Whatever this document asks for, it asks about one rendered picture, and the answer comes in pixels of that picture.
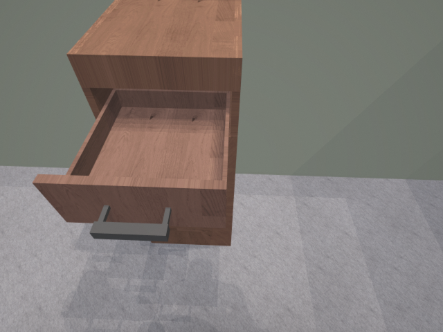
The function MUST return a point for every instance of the cabinet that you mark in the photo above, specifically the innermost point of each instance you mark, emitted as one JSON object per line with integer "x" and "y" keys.
{"x": 191, "y": 45}

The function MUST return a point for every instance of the drawer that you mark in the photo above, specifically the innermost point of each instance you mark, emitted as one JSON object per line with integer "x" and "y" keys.
{"x": 149, "y": 149}

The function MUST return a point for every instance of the handle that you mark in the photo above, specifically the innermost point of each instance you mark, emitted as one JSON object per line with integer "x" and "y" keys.
{"x": 130, "y": 231}

